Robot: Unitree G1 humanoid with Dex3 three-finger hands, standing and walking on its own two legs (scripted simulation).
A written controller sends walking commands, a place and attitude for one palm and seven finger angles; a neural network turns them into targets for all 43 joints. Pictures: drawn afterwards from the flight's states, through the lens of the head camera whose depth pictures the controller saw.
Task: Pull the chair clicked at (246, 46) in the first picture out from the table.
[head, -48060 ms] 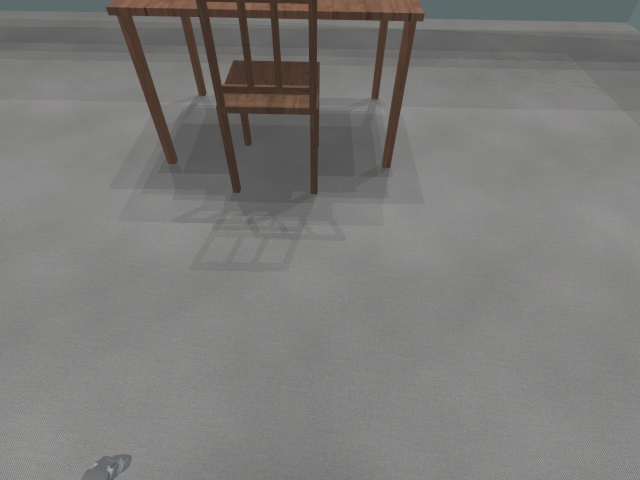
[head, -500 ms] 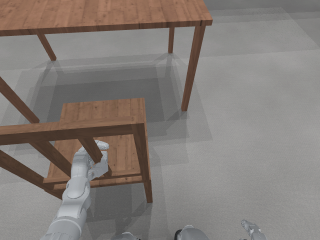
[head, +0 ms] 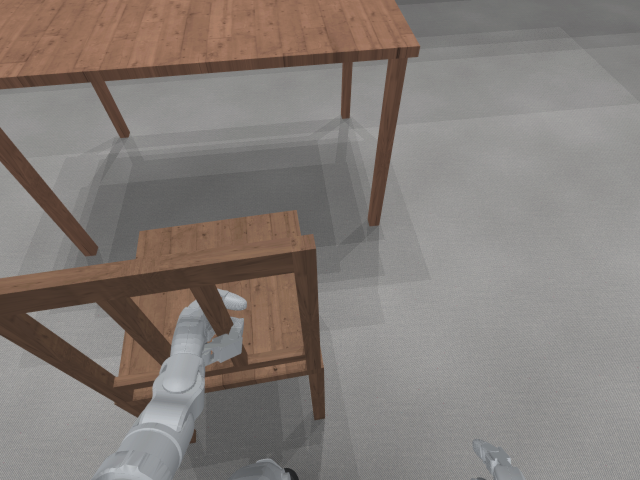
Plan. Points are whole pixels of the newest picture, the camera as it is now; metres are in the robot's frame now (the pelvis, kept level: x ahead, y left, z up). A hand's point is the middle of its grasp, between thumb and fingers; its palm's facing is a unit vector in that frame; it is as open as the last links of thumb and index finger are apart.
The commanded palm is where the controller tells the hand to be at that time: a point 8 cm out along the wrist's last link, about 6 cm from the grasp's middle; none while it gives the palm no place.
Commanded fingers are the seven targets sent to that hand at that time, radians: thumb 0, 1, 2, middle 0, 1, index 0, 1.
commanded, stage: step backward, pulling the chair out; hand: left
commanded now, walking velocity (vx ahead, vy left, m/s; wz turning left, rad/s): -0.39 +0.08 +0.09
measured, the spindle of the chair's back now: (151, 339) +0.31 +0.28 -0.08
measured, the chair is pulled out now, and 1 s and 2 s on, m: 0.49 0.60 0.60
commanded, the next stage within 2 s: stop walking, hand still on the chair in 0.66 s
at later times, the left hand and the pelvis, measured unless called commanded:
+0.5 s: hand (241, 386) +0.24 +0.13 -0.06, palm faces +0.01 -0.99 -0.17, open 5.4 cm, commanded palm +0.21 +0.17 -0.06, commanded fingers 0.00 0.90 0.90 -0.50 -1.45 -0.50 -1.45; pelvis -0.06 +0.00 +0.01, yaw +0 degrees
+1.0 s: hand (234, 426) +0.19 +0.13 -0.06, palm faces +0.02 -0.98 -0.18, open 5.5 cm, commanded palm +0.17 +0.17 -0.04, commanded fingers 0.00 0.90 0.90 -0.50 -1.45 -0.50 -1.45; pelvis -0.09 -0.01 +0.01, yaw +0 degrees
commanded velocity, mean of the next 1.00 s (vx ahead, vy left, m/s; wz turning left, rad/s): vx -0.21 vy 0.01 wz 0.09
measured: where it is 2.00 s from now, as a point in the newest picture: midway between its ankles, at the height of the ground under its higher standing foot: outside the picture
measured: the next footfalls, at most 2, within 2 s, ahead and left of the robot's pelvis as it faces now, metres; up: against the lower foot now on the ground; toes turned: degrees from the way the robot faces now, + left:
left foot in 0.34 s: +0.00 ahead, +0.12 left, +0.00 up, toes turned +2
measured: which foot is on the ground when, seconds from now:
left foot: down 0.00-0.18, up 0.20-0.32, down 0.34-1.00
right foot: down 0.00-1.00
